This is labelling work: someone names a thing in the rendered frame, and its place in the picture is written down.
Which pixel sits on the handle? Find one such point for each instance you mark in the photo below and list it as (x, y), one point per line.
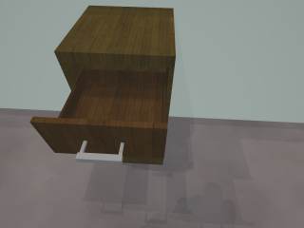
(82, 156)

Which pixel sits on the cabinet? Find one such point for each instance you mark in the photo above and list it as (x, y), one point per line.
(122, 38)

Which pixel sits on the drawer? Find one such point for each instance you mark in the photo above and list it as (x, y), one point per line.
(107, 107)

